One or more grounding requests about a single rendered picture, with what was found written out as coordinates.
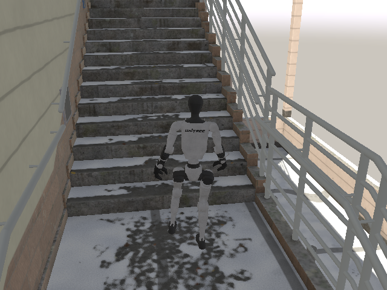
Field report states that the robot thigh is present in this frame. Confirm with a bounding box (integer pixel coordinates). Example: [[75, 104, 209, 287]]
[[197, 169, 214, 212], [173, 167, 185, 198]]

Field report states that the robot right forearm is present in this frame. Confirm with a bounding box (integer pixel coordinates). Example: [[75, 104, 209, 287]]
[[217, 145, 226, 164]]

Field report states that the robot left thigh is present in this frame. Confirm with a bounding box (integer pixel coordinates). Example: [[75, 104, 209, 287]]
[[173, 167, 185, 198]]

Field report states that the robot right upper arm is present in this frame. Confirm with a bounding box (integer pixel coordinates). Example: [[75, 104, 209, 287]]
[[207, 121, 223, 154]]

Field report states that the robot left hand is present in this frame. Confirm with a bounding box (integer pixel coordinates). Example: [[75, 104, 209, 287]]
[[154, 165, 167, 180]]

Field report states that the robot right hand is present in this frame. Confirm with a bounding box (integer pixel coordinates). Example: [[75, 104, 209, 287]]
[[213, 161, 227, 171]]

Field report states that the robot right thigh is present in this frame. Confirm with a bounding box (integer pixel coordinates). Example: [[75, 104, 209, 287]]
[[197, 169, 214, 212]]

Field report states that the robot left upper arm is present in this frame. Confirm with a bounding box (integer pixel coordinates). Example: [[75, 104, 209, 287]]
[[164, 121, 183, 154]]

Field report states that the robot left forearm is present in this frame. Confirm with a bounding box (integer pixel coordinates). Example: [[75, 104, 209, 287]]
[[156, 145, 170, 169]]

